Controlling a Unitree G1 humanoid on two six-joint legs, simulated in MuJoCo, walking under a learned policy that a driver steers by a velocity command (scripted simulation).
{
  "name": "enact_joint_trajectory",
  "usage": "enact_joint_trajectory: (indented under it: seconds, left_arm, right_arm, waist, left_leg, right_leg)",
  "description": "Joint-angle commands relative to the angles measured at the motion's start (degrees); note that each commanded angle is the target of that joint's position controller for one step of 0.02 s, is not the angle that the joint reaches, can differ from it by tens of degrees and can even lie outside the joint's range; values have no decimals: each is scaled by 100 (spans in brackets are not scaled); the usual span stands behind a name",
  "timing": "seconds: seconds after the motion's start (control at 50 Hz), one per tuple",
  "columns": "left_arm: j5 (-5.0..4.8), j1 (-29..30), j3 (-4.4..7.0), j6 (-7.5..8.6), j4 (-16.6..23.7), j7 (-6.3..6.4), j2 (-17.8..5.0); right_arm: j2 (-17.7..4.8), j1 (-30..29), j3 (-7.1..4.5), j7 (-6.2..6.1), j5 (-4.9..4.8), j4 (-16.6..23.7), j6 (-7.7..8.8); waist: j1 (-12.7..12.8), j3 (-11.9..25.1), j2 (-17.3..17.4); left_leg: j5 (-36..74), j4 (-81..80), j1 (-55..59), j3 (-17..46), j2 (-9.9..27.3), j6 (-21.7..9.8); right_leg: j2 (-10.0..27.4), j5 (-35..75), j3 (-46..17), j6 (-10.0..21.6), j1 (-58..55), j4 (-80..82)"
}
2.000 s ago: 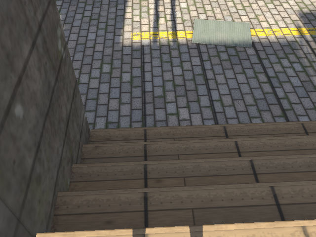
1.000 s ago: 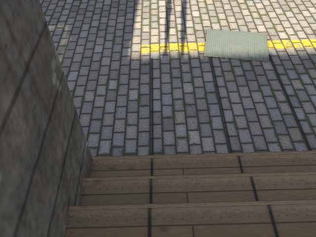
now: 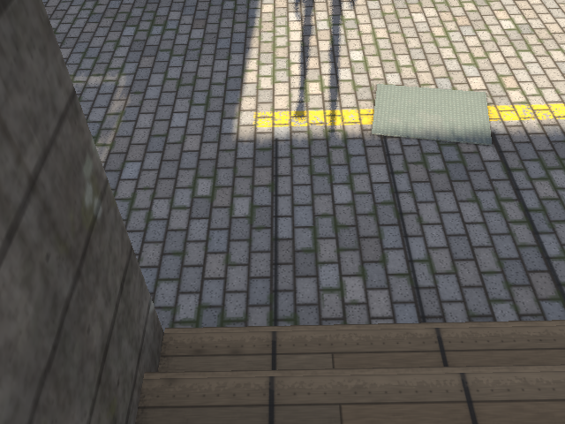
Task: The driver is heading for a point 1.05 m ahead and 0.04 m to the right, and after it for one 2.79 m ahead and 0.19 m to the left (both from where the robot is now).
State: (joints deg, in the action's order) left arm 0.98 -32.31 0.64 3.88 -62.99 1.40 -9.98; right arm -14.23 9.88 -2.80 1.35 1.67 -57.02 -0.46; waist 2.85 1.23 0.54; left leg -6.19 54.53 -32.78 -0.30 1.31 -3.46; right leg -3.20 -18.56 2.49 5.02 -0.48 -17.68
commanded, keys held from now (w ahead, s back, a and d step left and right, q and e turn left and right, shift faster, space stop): w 1.00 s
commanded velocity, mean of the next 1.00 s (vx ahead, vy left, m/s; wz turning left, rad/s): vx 0.49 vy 0.00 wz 0.00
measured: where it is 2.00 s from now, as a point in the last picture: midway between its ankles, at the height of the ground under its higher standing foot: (300, 362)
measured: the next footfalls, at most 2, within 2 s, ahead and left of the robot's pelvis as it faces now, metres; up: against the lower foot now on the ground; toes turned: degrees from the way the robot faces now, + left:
left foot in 0.28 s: +0.26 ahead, +0.11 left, -0.17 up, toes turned +5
right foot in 0.78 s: +0.56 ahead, -0.08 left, -0.34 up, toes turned -4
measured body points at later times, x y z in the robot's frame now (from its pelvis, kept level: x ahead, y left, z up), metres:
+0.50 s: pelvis +0.26 +0.05 -0.19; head +0.27 +0.05 +0.26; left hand +0.28 +0.30 -0.34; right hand +0.20 -0.19 -0.34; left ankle +0.22 +0.11 -0.91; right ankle +0.34 -0.10 -0.81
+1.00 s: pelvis +0.53 -0.01 -0.36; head +0.52 -0.02 +0.09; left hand +0.48 +0.23 -0.50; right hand +0.56 -0.26 -0.51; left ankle +0.59 +0.15 -0.97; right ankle +0.52 -0.07 -1.08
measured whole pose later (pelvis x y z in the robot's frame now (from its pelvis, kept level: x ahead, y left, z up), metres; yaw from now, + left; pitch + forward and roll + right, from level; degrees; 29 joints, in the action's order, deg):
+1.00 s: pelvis +0.53 -0.01 -0.36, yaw +0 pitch -2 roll +0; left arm 1.4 -25.5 1.8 3.4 -62.3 -0.3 -10.2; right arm -12.5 15.7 -3.0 -0.7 3.4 -58.0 -0.2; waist -0.8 -0.2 1.6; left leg -12.9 76.6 -42.0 2.9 2.8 -2.2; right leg -2.1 -22.1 5.8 4.8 15.7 -39.1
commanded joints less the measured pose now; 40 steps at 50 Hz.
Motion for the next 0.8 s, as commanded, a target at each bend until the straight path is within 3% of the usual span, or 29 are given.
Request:
enact_joint_trajectory:
  seconds: [0.02, 0.06, 0.08, 0.12, 0.18, 0.2, 0.22, 0.24, 0.26, 0.28, 0.3, 0.32, 0.34, 0.36, 0.38, 0.4, 0.42, 0.44, 0.46, 0.48, 0.5, 0.54, 0.56, 0.58, 0.62, 0.7, 0.74, 0.78, 0.8]
  left_arm:
    - [-17, -501, 83, 222, 47, 81, -678]
    - [-56, -562, 96, 321, 51, 159, -717]
    - [-50, -106, 85, 352, 178, 169, -678]
    - [-93, 129, 4, 353, 222, 132, -424]
    - [-11, 31, 46, 368, 185, 100, -517]
    - [76, -163, 34, 346, 133, 155, -441]
    - [169, -99, 6, 260, 125, 176, -411]
    - [164, -304, 17, 164, 56, 218, -457]
    - [224, -274, 64, 73, 5, 258, -658]
    - [119, 23, 147, 58, 3, 197, -940]
    - [-46, -73, 183, 2, 27, 212, -598]
    - [-436, -845, 147, 7, 258, 299, -323]
    - [-447, -757, 126, 49, 221, 309, -629]
    - [-215, -252, 206, -16, 286, 300, -763]
    - [71, 54, 222, -131, 347, 225, -737]
    - [301, 389, 309, -261, 359, 112, -860]
    - [282, 781, 354, -332, 374, 38, -798]
    - [260, 800, 339, -392, 308, -3, -603]
    - [183, 1305, 327, -414, 588, -106, -492]
    - [327, 1230, 271, -488, 493, -143, -264]
    - [328, 577, 258, -551, 179, -145, -137]
    - [167, 1499, 347, -416, 566, -204, -499]
    - [127, 2001, 336, -256, 740, -245, -601]
    - [130, 2256, 301, -186, 780, -306, -513]
    - [135, 2335, 264, -194, 787, -400, -426]
    - [-7, 3229, 229, -208, 1303, -280, -455]
    - [-60, 2530, 296, -150, 1138, -184, -599]
    - [77, 506, 417, -148, 394, -203, -760]
    - [82, -159, 531, -164, 166, -240, -1119]
  right_arm:
    - [-313, -581, -121, -72, 3, 444, 65]
    - [-308, -1137, -101, -67, 11, 639, 185]
    - [-259, -1292, -68, 7, 18, 771, 214]
    - [62, -1017, 2, 180, 30, 711, 216]
    - [-77, -1167, 5, 172, -47, 865, 71]
    - [-27, -1280, 35, 174, 2, 992, 80]
    - [-3, -849, 0, 94, -30, 896, 83]
    - [-102, -432, 8, -13, 13, 709, 139]
    - [-270, 504, -80, -142, 59, 428, 189]
    - [-364, 2110, -174, -208, 21, -14, 190]
    - [-790, 2234, -245, -152, 130, -101, 275]
    - [-919, 2499, -196, -63, 53, -92, 317]
    - [-853, 2588, -218, 35, -107, -39, 242]
    - [-644, 2383, -190, 42, -147, -65, 218]
    - [-763, 2011, -254, -58, -89, -2, 272]
    - [-490, 1838, -172, -121, -92, 1, 332]
    - [-148, 1451, -4, -96, -60, -1, 451]
    - [-205, 1541, 2, -81, 16, -84, 533]
    - [-165, 1384, 59, -139, -129, -35, 574]
    - [-380, 1472, 17, -159, -93, -92, 584]
    - [-529, 1556, -14, -135, -14, -113, 600]
    - [-111, 1793, 75, -215, -175, -242, 676]
    - [63, 1580, 145, -247, -226, -181, 736]
    - [-133, 1334, 114, -255, -242, -87, 752]
    - [-320, 1467, 62, -263, -140, -174, 656]
    - [-131, 2337, 97, -372, 132, -420, 404]
    - [-213, 2415, 103, -447, 202, -544, 278]
    - [-353, 2388, 95, -487, 145, -608, 209]
    - [-349, 2465, 38, -407, 21, -618, 257]
  waist:
    - [-31, -860, -571]
    - [131, -924, -594]
    - [4, -1105, -372]
    - [31, -755, -375]
    - [283, -1092, -440]
    - [439, -1164, -253]
    - [338, -793, -244]
    - [246, -756, -28]
    - [-115, -414, 36]
    - [-991, 408, 153]
    - [-961, 173, 1136]
    - [-342, 1396, 1228]
    - [-655, 1758, 703]
    - [-569, 1081, 125]
    - [-437, 656, 226]
    - [-278, 95, 75]
    - [-60, -621, -192]
    - [12, -887, 82]
    - [150, -1157, -131]
    - [122, -999, 323]
    - [284, -641, 622]
    - [87, -796, 419]
    - [23, -776, 231]
    - [-47, -768, 74]
    - [-229, -773, 220]
    - [-1018, -1524, 308]
    - [-834, -1208, 192]
    - [-5, -388, -119]
    - [305, 98, -1095]
  left_leg:
    - [785, -368, -1348, 239, 76, -5]
    - [1485, -1090, -1561, 129, 88, 29]
    - [2420, -2034, -779, -15, 93, 92]
    - [3875, -2247, 1052, -297, -36, 9]
    - [3414, -2559, 1212, -395, -47, -17]
    - [3437, -2938, 1177, -439, -68, -13]
    - [3683, -2658, 1662, -682, -162, -35]
    - [3271, -3786, 1429, -254, 67, -119]
    - [3236, -4247, 2007, -523, -35, -118]
    - [3810, -3903, 4009, -1053, -117, -88]
    - [5212, -4339, 4782, 396, 1030, -696]
    - [8547, -1020, 7538, 1100, 2329, -889]
    - [7568, -1453, 7437, 1310, 2507, -1055]
    - [5080, -2155, 6237, 1160, 2297, -1268]
    - [1833, -2689, 4972, 1689, 2453, -1742]
    - [828, -2961, 3622, 2053, 2445, -1877]
    - [699, -3079, 2231, 1498, 1890, -1429]
    - [1012, -3031, 1392, 1422, 1715, -1347]
    - [791, -3467, 392, 760, 1244, -1044]
    - [1267, -3375, 104, 703, 1113, -1056]
    - [1643, -3025, 241, 798, 1149, -1091]
    - [143, -2602, 1274, 844, 900, -890]
    - [-831, -2479, 917, 668, 644, -709]
    - [-1567, -2506, 163, 410, 431, -616]
    - [-1826, -2183, 17, 387, 534, -634]
    - [-666, -1083, 1857, 813, 797, -814]
    - [125, -2, 1977, 727, 835, -865]
    - [914, 2311, 1670, 471, 496, -884]
    - [-1549, 4556, 700, -69, -267, -663]
  right_leg:
    - [1421, 2869, -1101, 547, -409, -41]
    - [1372, 2604, -1074, 540, -537, -313]
    - [1001, 1888, -697, 419, 438, -368]
    - [824, 1373, -419, 275, 1751, -782]
    - [791, 1196, -528, 311, 1936, -1626]
    - [728, 1167, -524, 308, 1753, -1979]
    - [781, 1434, -471, 304, 1690, -2703]
    - [628, 1930, -532, 338, 859, -3632]
    - [594, 2712, -554, 440, 497, -4917]
    - [518, 3421, -299, 370, 1287, -6728]
    - [-422, -1611, -131, 164, 2960, -9545]
    - [-259, -3481, -708, 57, 5187, -10402]
    - [55, -3003, -828, 121, 5811, -10021]
    - [198, -2407, -583, 116, 6052, -9610]
    - [488, -1607, -645, 79, 6041, -9130]
    - [699, -1383, -772, -66, 5744, -8446]
    - [838, -104, -1118, -179, 5291, -6951]
    - [776, 240, -918, -231, 4880, -6685]
    - [861, 1245, -646, -395, 4059, -4848]
    - [726, 1615, -285, -388, 3427, -4673]
    - [663, 2255, -218, -306, 3129, -5182]
    - [896, 3606, -626, -151, 4378, -3878]
    - [847, 4779, -505, -171, 3763, -2780]
    - [620, 5589, -154, -126, 2751, -2336]
    - [529, 5453, -66, -129, 2112, -2332]
    - [806, 3994, -260, -87, 3436, -817]
    - [853, 3628, -91, -24, 2296, -187]
    - [690, 3314, 112, 135, 271, 376]
    - [963, 4306, -21, 255, -935, -231]
Velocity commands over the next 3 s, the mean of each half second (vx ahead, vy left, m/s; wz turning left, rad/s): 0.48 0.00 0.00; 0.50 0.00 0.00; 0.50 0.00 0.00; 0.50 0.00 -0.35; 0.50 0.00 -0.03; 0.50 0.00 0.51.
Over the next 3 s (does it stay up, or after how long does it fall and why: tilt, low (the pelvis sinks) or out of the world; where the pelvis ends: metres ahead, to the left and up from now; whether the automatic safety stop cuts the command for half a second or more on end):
stays up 1.69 -0.02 -0.84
